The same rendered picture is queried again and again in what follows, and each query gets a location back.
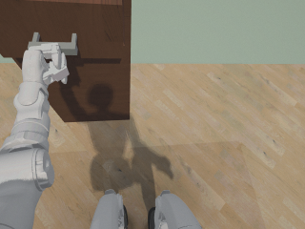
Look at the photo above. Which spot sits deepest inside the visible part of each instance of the left robot hand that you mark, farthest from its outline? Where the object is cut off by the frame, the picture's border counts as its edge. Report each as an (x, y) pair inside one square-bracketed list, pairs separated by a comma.
[(36, 69)]

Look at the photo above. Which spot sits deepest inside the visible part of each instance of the robot left shin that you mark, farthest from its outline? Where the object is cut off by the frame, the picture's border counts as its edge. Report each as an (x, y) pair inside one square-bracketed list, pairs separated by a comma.
[(121, 223)]

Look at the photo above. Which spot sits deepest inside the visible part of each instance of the handle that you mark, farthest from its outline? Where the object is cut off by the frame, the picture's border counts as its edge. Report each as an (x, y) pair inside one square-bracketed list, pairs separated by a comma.
[(68, 48)]

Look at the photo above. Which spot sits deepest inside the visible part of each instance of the robot right thigh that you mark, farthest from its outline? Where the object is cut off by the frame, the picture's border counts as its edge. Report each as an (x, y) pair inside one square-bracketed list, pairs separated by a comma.
[(174, 211)]

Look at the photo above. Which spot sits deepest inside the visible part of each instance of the left robot forearm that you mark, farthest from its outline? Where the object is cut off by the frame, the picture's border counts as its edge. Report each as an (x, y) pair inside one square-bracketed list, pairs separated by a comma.
[(31, 127)]

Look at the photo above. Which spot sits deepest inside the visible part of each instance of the drawer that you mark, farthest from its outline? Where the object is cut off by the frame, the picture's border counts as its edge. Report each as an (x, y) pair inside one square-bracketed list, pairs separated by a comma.
[(98, 25)]

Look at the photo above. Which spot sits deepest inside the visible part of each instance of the cabinet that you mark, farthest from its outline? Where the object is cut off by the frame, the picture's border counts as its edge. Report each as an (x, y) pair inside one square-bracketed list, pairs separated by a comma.
[(97, 89)]

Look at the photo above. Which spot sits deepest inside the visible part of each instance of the left robot upper arm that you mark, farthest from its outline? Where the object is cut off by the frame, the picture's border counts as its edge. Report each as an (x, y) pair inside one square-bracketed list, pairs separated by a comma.
[(24, 175)]

